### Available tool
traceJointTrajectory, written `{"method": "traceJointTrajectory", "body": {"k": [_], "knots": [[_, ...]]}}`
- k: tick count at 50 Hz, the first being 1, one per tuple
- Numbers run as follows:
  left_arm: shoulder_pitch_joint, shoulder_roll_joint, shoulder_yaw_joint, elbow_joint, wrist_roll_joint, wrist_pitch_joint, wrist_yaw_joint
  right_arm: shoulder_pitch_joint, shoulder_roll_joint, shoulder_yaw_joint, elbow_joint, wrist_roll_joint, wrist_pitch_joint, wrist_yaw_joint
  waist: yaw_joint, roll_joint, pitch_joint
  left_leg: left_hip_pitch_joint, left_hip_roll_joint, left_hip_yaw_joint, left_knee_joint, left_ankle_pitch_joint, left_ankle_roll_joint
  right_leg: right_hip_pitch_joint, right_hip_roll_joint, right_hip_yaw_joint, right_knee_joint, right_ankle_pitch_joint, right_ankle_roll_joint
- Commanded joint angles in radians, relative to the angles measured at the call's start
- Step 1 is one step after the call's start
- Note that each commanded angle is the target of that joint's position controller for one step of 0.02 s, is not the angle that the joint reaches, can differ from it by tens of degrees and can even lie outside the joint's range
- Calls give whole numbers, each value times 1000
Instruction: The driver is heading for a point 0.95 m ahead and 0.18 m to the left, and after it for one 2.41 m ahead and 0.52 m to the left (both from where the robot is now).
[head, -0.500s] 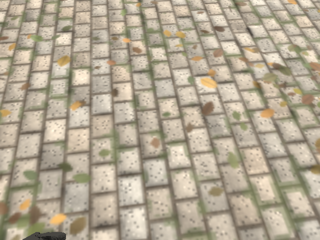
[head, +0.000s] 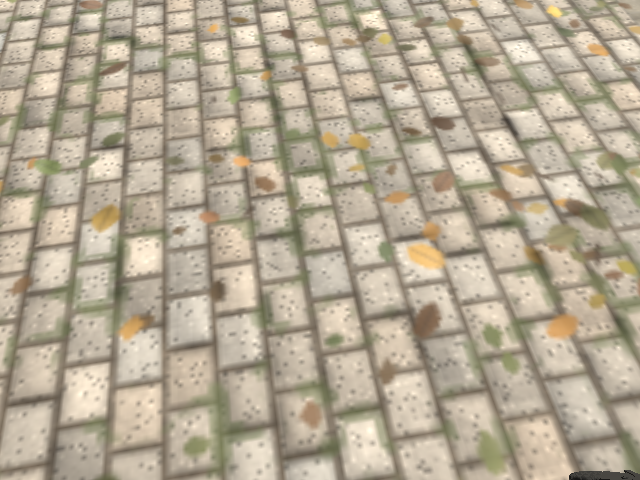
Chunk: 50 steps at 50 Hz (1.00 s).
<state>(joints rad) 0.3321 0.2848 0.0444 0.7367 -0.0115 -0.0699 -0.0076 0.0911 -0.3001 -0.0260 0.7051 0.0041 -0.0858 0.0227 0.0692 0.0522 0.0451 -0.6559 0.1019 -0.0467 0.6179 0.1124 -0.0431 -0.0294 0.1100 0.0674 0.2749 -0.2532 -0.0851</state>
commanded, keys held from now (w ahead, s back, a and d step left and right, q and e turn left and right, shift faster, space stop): w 0.90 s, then w+q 0.10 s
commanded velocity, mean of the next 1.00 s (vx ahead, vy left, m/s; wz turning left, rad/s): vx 0.50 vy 0.00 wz -0.02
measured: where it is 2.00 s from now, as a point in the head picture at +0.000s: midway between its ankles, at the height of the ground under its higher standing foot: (312, 216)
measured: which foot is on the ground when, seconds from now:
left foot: up 0.00-0.12, down 0.14-0.66, up 0.68-1.00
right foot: down 0.00-0.16, up 0.18-0.64, down 0.66-1.00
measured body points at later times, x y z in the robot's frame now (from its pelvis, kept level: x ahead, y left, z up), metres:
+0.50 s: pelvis +0.29 +0.05 +0.00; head +0.32 +0.06 +0.45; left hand +0.49 +0.29 -0.09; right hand +0.32 -0.23 -0.12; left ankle +0.23 +0.14 -0.74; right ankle +0.47 -0.12 -0.69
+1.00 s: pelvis +0.58 +0.00 +0.00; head +0.60 -0.01 +0.45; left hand +0.62 +0.28 -0.12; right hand +0.76 -0.26 -0.10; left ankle +0.75 +0.17 -0.68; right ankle +0.53 -0.09 -0.74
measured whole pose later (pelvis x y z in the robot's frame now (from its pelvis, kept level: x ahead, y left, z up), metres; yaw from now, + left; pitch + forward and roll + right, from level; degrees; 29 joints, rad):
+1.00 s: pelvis +0.58 +0.00 +0.00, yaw +1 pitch +1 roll -2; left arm 0.33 0.28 0.05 0.85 0.00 -0.09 -0.01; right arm 0.14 -0.30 -0.04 0.75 0.01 -0.06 0.01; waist 0.06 0.05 0.02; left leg -0.67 0.12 -0.04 0.74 0.00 -0.02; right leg -0.04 0.07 -0.05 0.22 -0.19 -0.06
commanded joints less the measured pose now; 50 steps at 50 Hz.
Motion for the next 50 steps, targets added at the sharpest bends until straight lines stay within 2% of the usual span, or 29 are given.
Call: {"method": "traceJointTrajectory", "body": {"k": [1, 4, 5, 6, 7, 8, 9, 10, 11, 12, 14, 17, 19, 23, 28, 31, 32, 33, 34, 35, 36, 37, 38, 39, 40, 43, 45, 48, 50], "knots": [[57, 174, 48, -11, -7, -3, 7, -134, -78, -18, -102, 6, -24, 16, 25, -108, 36, 38, -34, 16, -81, 6, 31, -26, -293, 139, -52, 269, -133], [63, 182, 54, 11, -7, 14, 14, -101, -98, -27, -105, 3, -27, 26, -8, -132, 16, 67, -54, 23, -117, -130, 78, 83, -335, 163, 24, 417, -103], [49, 189, 55, 11, -6, 19, 16, -49, -113, -35, -95, 2, -27, 23, -40, -145, -17, 151, -81, 48, -125, -175, 98, 92, -322, 152, 87, 572, -90], [33, 183, 51, 9, 0, 24, 17, 70, -142, -54, -64, 0, -28, 15, -107, -134, -99, 322, -110, 81, -146, -152, 128, 72, -277, 116, 228, 724, -67], [29, 150, 34, -6, 14, 26, 19, 234, -189, -69, -35, -7, -26, 8, -179, -98, -244, 608, -14, -4, -91, -89, 183, -65, -227, 78, 460, 626, -34], [171, 60, 8, -16, 6, 10, 12, 342, -276, -94, -15, -20, -19, 5, -152, 135, -414, 1017, 230, -438, -121, -264, 346, -454, -65, 11, 860, 175, 52], [155, 84, 6, -5, -1, -5, 8, 380, -198, -75, 3, 1, -14, 12, -174, 203, -453, 1074, 287, -708, -287, -450, 369, -619, -19, 98, 996, -315, 61], [51, 164, 28, -26, -26, -12, 2, 313, -150, -59, -3, 10, -10, 7, -179, 106, -282, 953, 264, -598, -317, -565, 319, -712, -86, 105, 1057, -270, 54], [-30, 166, 26, -51, -28, -17, 2, 239, -134, -52, -16, 5, -4, 3, -157, 25, -167, 801, 227, -476, -341, -528, 289, -714, -141, 54, 1022, -184, 50], [-75, 154, 26, -61, -12, -19, 3, 190, -116, -44, -17, -5, -1, 4, -130, -18, -74, 660, 187, -383, -375, -428, 283, -698, -175, 29, 951, -123, 54], [-35, 122, 27, -44, 0, -7, 5, 151, -91, -35, -20, -17, -10, 6, -77, 25, -53, 534, 129, -278, -426, -277, 273, -592, -218, 27, 868, -45, 65], [-35, 83, 17, -40, 8, 9, 11, 161, -110, -41, 2, -4, -24, 5, -60, 28, -39, 486, 112, -171, -471, -115, 295, -594, -232, 2, 775, 11, 96], [-105, 72, 12, -62, 14, 5, 12, 181, -128, -47, 18, -2, -21, -2, -77, 9, -20, 500, 99, -116, -487, -52, 290, -631, -238, -6, 655, 118, 112], [-248, 38, -2, -92, 8, -14, -5, 237, -148, -50, 48, 9, -7, -13, -130, 3, 1, 512, 55, -24, -491, -46, 246, -567, -201, -47, 382, 339, 111], [-371, 53, 1, -136, -4, -28, -33, 318, -167, -58, 99, 17, 21, -20, -158, 7, 28, 670, 129, -54, -436, -19, 236, -595, -172, -43, 249, 306, 77], [-314, 90, 16, -128, -1, -31, -41, 303, -187, -66, 108, 19, 37, -30, -102, 30, -17, 744, 149, -55, -326, 197, 208, -492, -138, -64, 212, 189, 33], [-211, 118, 33, -99, 2, -32, -37, 281, -188, -65, 105, 18, 43, -32, -39, 29, -83, 728, 118, -23, -202, 343, 188, -339, -110, -94, 181, 197, 7], [-57, 169, 56, -55, 7, -30, -27, 280, -160, -52, 95, 10, 45, -36, 30, 10, -198, 628, 68, 14, -6, 324, 156, -88, -138, -70, 201, 230, -32], [84, 269, 80, -36, 27, -26, -18, 355, -74, -20, 56, -7, 31, -32, 35, -154, -373, 278, -41, 64, 365, -17, 95, 325, -392, 284, 238, 207, -162], [125, 252, 77, -16, 8, -21, -21, 407, -26, -3, 70, -3, 11, -25, 23, -308, -462, 31, -163, -25, 578, -696, 70, 467, -505, 630, 106, 29, -253], [88, 172, 52, -19, -4, -19, -18, 308, -131, -29, 56, 23, -4, -17, 47, -223, -333, -80, -103, -82, 658, -683, 81, 385, -469, 565, 60, -78, -206], [12, 151, 43, -27, -4, -18, -15, 226, -150, -36, 29, 36, -14, -13, 28, -181, -201, -110, -53, -47, 636, -585, 87, 242, -436, 430, 31, -31, -173], [-47, 130, 35, -32, 3, -17, -15, 185, -143, -36, 23, 24, -17, -15, 1, -120, -127, -83, -16, -24, 586, -504, 81, 111, -396, 340, -1, 58, -158], [-86, 106, 28, -36, 13, -19, -18, 184, -134, -40, 26, 12, -12, -16, -32, -118, -82, -36, 12, -24, 537, -448, 72, 10, -363, 273, -36, 141, -150], [-107, 95, 25, -36, 20, -23, -20, 210, -117, -39, 32, 11, -2, -14, -61, -138, -79, 22, 27, -27, 517, -416, 62, -54, -344, 236, -66, 182, -151], [-114, 115, 32, -9, 10, -40, -19, 216, -73, -30, 34, 4, 23, -19, -90, -131, -50, 46, 40, -9, 437, -357, 26, -147, -326, 137, -130, 279, -173], [-95, 133, 38, 12, 11, -40, -10, 145, -64, -26, 11, -2, 25, -22, -76, -114, -21, 7, 45, -5, 323, -256, 9, -149, -313, 88, -150, 314, -170], [-77, 149, 39, 35, 14, -36, -1, 61, -42, -17, -1, 7, 17, -9, -41, -109, -4, 38, 23, 17, 122, -69, 18, -134, -282, -20, -163, 308, -127], [-37, 165, 43, 59, 11, -35, 1, -4, -35, -13, -20, 13, 13, 0, -9, -100, 6, 59, 3, 33, 41, -6, 30, -103, -296, -51, -170, 285, -115]]}}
